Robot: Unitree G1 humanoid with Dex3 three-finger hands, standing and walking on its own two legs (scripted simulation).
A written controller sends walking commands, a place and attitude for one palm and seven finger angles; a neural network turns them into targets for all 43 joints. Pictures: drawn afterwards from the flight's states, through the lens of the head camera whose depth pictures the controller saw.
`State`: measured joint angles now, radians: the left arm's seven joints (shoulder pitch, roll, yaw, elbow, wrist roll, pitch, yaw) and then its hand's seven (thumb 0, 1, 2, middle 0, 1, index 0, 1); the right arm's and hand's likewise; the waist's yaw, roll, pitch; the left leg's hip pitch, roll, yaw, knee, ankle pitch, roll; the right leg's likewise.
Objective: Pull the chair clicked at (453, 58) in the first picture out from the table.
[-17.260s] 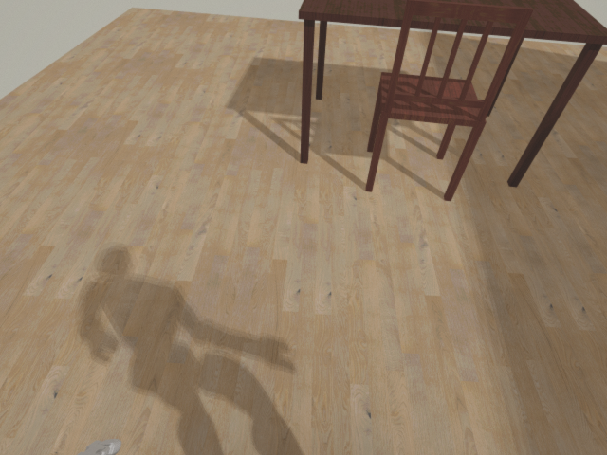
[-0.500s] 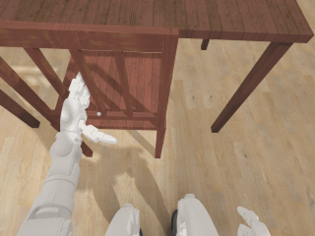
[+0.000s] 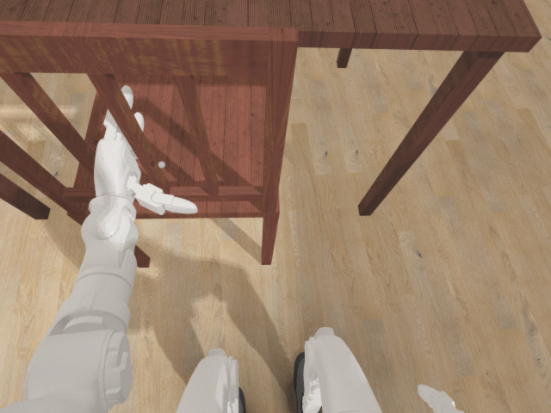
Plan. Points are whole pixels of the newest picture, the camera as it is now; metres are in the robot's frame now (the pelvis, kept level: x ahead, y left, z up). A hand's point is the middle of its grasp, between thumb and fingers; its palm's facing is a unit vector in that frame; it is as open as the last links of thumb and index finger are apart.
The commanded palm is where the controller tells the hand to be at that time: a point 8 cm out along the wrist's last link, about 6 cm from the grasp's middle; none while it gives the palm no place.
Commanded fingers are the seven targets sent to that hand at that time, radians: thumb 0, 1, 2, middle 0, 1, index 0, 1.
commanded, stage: push the fingers through the gap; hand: left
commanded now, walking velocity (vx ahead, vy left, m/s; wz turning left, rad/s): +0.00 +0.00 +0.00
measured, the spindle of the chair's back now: (140, 146) +0.49 +0.18 +0.02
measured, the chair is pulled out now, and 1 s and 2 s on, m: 0.00 0.00 0.04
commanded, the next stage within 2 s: hook a spindle and tug to test in 0.30 s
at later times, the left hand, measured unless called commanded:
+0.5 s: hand (163, 168) +0.45 +0.14 +0.02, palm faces -0.01 -1.00 -0.03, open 16.9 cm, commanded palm +0.43 +0.19 +0.02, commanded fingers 0.00 -0.50 0.30 -0.17 -0.41 -0.17 -0.41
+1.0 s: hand (157, 165) +0.45 +0.15 +0.03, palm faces +0.04 -1.00 -0.03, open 11.3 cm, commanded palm +0.42 +0.18 +0.02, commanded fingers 0.00 0.40 0.68 -0.50 -1.45 -0.50 -1.45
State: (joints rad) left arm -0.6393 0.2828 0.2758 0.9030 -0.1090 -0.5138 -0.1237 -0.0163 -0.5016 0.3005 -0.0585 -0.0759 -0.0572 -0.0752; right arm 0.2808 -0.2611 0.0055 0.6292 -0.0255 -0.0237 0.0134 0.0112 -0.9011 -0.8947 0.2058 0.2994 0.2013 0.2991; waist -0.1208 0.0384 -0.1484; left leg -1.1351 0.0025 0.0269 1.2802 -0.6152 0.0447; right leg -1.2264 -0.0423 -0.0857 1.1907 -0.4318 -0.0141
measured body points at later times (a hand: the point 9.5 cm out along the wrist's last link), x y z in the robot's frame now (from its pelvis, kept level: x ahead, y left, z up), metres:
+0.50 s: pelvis +0.00 +0.00 +0.00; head +0.15 +0.01 +0.43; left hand +0.45 +0.20 +0.02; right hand +0.08 -0.26 -0.12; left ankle -0.01 +0.09 -0.62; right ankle +0.06 -0.12 -0.62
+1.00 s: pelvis +0.01 +0.00 +0.01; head +0.15 +0.01 +0.43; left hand +0.45 +0.20 +0.03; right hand +0.08 -0.26 -0.12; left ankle -0.01 +0.09 -0.62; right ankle +0.06 -0.12 -0.62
